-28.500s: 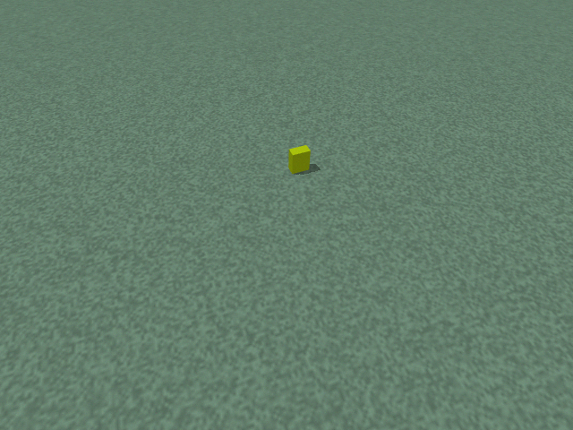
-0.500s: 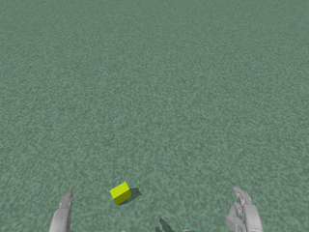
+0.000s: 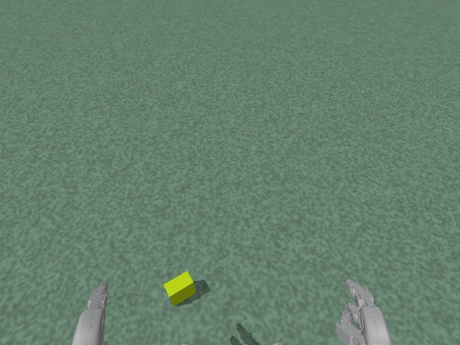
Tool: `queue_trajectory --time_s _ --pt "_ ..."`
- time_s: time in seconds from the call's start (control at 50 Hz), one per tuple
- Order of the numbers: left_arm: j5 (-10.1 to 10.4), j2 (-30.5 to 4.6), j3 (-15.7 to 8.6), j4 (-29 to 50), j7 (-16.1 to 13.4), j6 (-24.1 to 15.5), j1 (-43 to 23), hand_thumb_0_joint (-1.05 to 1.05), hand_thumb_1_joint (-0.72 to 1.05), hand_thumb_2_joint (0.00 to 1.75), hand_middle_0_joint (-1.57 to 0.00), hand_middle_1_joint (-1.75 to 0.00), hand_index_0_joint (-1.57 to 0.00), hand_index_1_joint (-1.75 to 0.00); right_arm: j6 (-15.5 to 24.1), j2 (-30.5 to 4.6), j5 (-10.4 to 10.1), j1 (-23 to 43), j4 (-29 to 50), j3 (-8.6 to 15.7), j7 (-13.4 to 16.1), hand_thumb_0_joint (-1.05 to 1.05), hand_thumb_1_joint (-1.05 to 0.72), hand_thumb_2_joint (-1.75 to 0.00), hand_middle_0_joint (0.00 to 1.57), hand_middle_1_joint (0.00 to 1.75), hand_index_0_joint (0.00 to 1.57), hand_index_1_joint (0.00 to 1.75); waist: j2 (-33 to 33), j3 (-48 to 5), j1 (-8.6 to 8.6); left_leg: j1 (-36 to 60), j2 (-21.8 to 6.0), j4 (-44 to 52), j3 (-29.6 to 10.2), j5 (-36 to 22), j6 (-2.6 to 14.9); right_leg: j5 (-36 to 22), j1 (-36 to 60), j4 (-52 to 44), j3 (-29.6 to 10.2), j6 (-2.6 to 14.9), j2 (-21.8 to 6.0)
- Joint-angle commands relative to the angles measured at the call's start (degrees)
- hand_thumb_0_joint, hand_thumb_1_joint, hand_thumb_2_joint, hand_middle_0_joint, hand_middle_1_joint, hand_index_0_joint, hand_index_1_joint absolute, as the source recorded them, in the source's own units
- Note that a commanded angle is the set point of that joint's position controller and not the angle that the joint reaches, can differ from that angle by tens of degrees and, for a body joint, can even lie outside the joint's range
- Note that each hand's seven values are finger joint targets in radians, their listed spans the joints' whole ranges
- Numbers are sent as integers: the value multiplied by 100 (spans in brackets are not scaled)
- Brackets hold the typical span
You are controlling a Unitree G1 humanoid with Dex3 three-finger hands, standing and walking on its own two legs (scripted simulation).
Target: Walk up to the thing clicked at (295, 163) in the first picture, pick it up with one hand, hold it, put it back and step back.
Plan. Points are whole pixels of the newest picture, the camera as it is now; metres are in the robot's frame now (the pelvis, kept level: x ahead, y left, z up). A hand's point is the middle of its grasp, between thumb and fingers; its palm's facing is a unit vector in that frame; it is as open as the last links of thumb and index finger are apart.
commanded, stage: home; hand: left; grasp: from the side
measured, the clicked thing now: (180, 288) +0.42 +0.18 -0.66
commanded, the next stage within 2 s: stand in 0.08 s
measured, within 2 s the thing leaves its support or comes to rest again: neither
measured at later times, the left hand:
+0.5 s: hand (126, 333) +0.17 +0.18 -0.06, palm faces +0.10 -0.96 -0.28, open 12.6 cm
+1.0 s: hand out of the picture +0.06 +0.25 -0.11, palm faces -0.01 -0.94 -0.34, open 7.4 cm
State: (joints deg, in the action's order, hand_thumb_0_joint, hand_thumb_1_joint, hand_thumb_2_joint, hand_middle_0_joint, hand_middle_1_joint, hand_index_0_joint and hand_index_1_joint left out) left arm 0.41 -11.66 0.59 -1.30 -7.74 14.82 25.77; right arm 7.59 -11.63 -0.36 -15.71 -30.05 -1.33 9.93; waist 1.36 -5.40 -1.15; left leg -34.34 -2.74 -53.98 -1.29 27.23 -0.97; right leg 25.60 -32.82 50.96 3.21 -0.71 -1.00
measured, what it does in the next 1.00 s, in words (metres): stands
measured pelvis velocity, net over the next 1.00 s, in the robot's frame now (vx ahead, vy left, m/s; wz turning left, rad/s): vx -0.01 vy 0.01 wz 0.01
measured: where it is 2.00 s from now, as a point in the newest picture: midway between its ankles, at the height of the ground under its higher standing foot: outside the picture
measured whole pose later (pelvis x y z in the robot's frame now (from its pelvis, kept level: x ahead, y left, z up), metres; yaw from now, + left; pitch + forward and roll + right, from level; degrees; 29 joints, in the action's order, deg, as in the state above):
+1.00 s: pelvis -0.01 +0.01 +0.04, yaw +0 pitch -2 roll +0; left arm -1.9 -18.8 -0.7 -53.3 -1.2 0.1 12.9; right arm 0.1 -17.3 2.7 -11.3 -56.2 2.1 0.1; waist -0.7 2.5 0.7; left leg -14.0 -0.1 -32.6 0.4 16.7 0.3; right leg 16.4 -13.7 32.2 2.2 -1.7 -3.2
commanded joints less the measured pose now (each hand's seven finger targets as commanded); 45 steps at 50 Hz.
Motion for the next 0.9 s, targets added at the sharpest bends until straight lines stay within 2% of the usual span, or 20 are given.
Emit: queue_trajectory --time_s 0.0,0.08,0.16,0.2,0.22,0.32,0.36,0.38,0.48,0.5,0.52,0.54,0.6,0.64,0.68,0.72,0.76,0.8,0.84,0.88 --pt "-54 -507 -305 1059 -75 -317 -16 0 -54 6 -5 -6 -5 -6 300 -670 -2 378 903 280 86 0 -90 -90 20 30 20 30 62 -613 9 472 204 831 131 -1513 89 -1343 382 -747 65 91 172" --pt "-42 -535 -323 1126 -81 -311 -182 0 -54 6 -5 -6 -5 -6 312 -683 -4 368 880 278 67 0 -90 -90 20 30 20 30 176 -504 15 375 199 917 91 -1222 80 -1057 304 -766 94 107 181" --pt "-50 -537 -335 1097 -79 -296 20 0 -56 5 -5 -5 -5 -5 311 -666 6 342 894 281 81 0 -90 -90 20 30 20 30 54 -710 6 471 205 804 102 -1583 87 -1405 445 -730 85 89 177" --pt "-59 -513 -335 1042 -87 -284 -19 0 -40 21 -20 -21 -20 -21 314 -668 10 298 864 293 87 0 -90 -90 20 30 20 30 8 -767 -24 523 206 765 124 -1643 95 -1493 460 -712 63 78 173" --pt "-59 -527 -309 1077 -77 -275 -56 0 -32 29 -20 -29 -20 -29 307 -691 7 312 869 303 90 0 -90 -90 20 30 20 30 104 -777 -27 542 201 788 116 -1719 82 -1545 437 -691 75 95 179" --pt "-54 -523 -304 1112 -94 -313 -142 0 8 69 -20 -30 -20 -30 306 -658 7 388 926 258 78 0 -90 -90 20 30 20 30 6 -547 3 374 219 832 126 -1320 101 -1186 382 -821 72 83 157" --pt "-61 -522 -324 1103 -88 -296 -59 0 24 85 -20 -30 -20 -30 309 -678 13 312 885 294 81 0 -90 -90 20 30 20 30 122 -735 3 476 205 830 98 -1455 88 -1283 425 -736 74 100 170" --pt "-46 -533 -322 1115 -83 -298 -63 0 32 90 -20 -30 -20 -30 298 -672 6 339 885 278 73 0 -90 -90 20 30 20 30 84 -612 3 449 202 839 98 -1468 87 -1290 391 -745 94 92 172" --pt "-49 -553 -337 1135 -90 -293 -55 0 72 90 -20 -30 -20 -30 281 -671 6 352 904 282 79 0 -90 -90 20 30 20 30 100 -663 21 419 194 867 64 -1445 81 -1236 384 -726 117 111 187" --pt "-584 -1338 -574 -876 195 -932 -1038 0 80 90 -20 -30 -20 -30 -112 -1503 649 694 -285 510 -262 0 -90 -90 20 30 20 30 -437 144 228 574 -4 1036 -174 -2007 294 -1513 997 -1000 -486 466 -352" --pt "-634 -1378 -600 -1423 345 -1189 -841 0 88 90 -20 -30 -20 -30 -267 -1434 676 586 -496 557 -431 0 -90 -90 20 30 20 30 -581 -242 185 836 -18 921 -50 -2251 388 -2006 1238 -993 -590 573 -428" --pt "-595 -1376 -590 -1629 407 -1329 -907 0 90 90 -20 -30 -20 -30 -330 -1365 655 516 -556 537 -490 0 -90 -90 20 30 20 30 -535 -409 151 1071 -32 958 -47 -2530 446 -2293 1307 -890 -688 614 -465" --pt "-391 -1423 -493 -2211 551 -1566 -1090 0 90 90 -20 -30 -20 -30 -382 -1333 411 574 -760 555 -735 0 -90 -90 20 30 20 30 -59 -265 174 1260 1 1444 -207 -2089 474 -1795 1344 -1083 -654 501 -460" --pt "-313 -1439 -504 -2633 583 -1601 -1167 0 90 90 -20 -30 -20 -30 -391 -1394 327 710 -904 600 -812 0 -90 -90 20 30 20 30 -71 -297 249 1470 -33 1571 -290 -2116 441 -1839 1380 -1167 -610 451 -438" --pt "-305 -1445 -468 -3031 588 -1646 -1262 0 90 90 -20 -30 -20 -30 -429 -1361 337 813 -1101 607 -852 0 -90 -90 20 30 20 30 -52 -153 272 1449 -29 1753 -308 -1772 418 -1639 1473 -1397 -586 412 -466" --pt "-316 -1543 -481 -3378 583 -1697 -1389 0 90 90 -20 -30 -20 -30 -469 -1350 338 792 -1280 609 -876 0 -90 -90 20 30 20 30 -118 -80 204 1480 24 1828 -251 -1635 392 -1645 1642 -1670 -696 400 -555" --pt "-303 -1596 -476 -3637 581 -1737 -1525 0 90 90 -20 -30 -20 -30 -490 -1356 333 748 -1460 597 -887 0 -90 -90 20 30 20 30 -173 -3 147 1743 14 1948 -239 -1815 372 -1798 1642 -1823 -736 394 -609" --pt "-291 -1593 -445 -3916 567 -1737 -1562 0 90 90 -20 -30 -20 -30 -525 -1416 321 765 -1635 606 -892 0 -90 -90 20 30 20 30 -109 286 166 1784 -49 2220 -328 -1692 369 -1590 1582 -2028 -654 339 -560" --pt "-255 -1616 -431 -4181 564 -1726 -1595 0 90 90 -20 -30 -20 -30 -561 -1462 312 762 -1796 606 -900 0 -90 -90 20 30 20 30 -136 386 164 1770 -82 2498 -392 -1402 368 -1317 1722 -2229 -651 303 -551" --pt "-229 -1623 -411 -4424 575 -1702 -1601 0 90 90 -20 -30 -20 -30 -557 -1528 298 762 -1979 580 -901 0 -90 -90 20 30 20 30 2 460 156 1932 -178 2827 -505 -1414 351 -1231 1777 -2353 -602 302 -503"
